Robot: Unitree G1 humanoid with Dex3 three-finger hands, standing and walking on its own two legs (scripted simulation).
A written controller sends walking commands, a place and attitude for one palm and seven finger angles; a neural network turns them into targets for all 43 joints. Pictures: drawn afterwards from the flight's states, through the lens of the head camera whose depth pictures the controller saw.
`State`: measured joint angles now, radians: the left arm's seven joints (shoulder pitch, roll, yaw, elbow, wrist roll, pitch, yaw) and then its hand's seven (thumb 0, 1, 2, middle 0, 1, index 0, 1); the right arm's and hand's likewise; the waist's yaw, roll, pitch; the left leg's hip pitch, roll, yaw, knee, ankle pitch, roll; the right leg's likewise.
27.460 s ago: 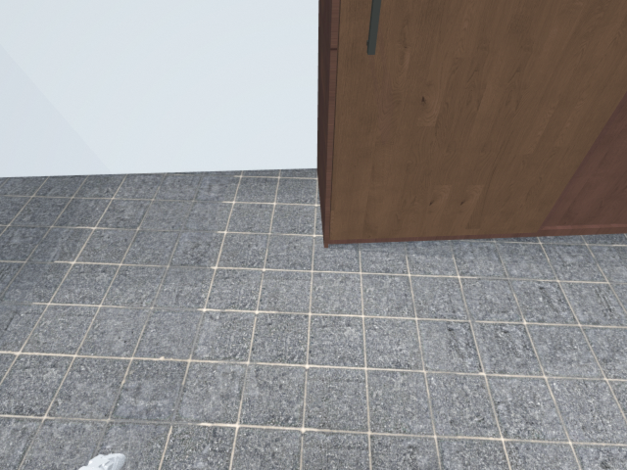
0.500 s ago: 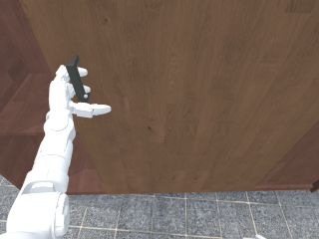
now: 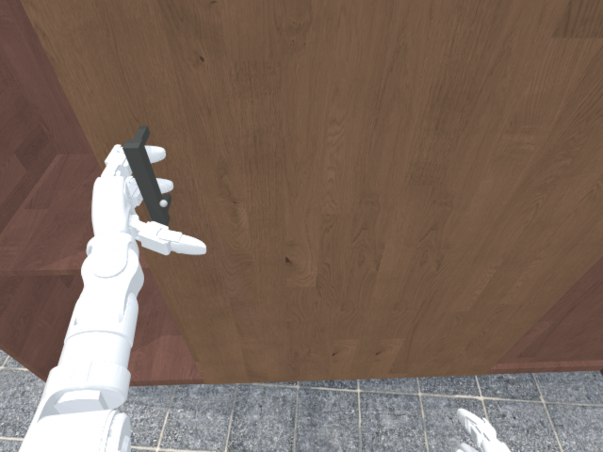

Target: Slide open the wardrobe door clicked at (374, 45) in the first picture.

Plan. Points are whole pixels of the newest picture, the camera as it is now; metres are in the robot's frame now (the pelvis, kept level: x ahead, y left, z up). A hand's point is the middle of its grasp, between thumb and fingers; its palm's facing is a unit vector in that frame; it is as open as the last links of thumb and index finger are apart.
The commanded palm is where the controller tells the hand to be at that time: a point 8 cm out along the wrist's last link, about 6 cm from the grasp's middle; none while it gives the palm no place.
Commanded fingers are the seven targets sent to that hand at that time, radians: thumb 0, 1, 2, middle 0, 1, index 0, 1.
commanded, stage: slip the hand off the handle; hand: left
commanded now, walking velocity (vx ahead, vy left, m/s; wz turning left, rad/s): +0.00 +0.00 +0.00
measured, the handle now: (152, 178) +0.43 +0.24 +0.15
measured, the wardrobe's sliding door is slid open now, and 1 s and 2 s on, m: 0.44 0.44 0.44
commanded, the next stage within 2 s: draw the hand back to the body in 1.08 s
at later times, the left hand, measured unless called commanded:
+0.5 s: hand (104, 211) +0.38 +0.29 +0.14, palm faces +0.34 -0.93 -0.12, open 14.7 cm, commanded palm +0.32 +0.32 +0.14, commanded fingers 0.00 -0.55 0.20 -0.25 -1.15 -0.25 -1.15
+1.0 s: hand (65, 290) +0.26 +0.28 +0.13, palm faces +0.37 -0.92 -0.11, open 14.7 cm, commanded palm +0.21 +0.31 +0.14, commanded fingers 0.00 -0.55 0.20 -0.25 -1.15 -0.25 -1.15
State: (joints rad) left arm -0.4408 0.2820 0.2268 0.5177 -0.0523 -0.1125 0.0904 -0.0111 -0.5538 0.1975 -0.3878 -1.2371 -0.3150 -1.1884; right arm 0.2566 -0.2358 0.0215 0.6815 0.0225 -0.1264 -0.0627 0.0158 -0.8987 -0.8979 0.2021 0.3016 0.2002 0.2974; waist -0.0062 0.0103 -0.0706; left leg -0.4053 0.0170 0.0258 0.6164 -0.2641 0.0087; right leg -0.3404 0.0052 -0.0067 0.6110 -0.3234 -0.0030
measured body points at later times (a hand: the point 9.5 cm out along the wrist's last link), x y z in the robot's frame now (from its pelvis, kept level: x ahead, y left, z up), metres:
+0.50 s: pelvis +0.01 +0.00 +0.00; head +0.02 +0.00 +0.45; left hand +0.35 +0.33 +0.14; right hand +0.12 -0.26 -0.11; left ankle +0.03 +0.11 -0.73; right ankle +0.00 -0.12 -0.73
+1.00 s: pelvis +0.00 +0.00 +0.00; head -0.02 -0.01 +0.45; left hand +0.23 +0.33 +0.14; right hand +0.20 -0.22 -0.07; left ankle +0.03 +0.11 -0.73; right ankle +0.00 -0.12 -0.73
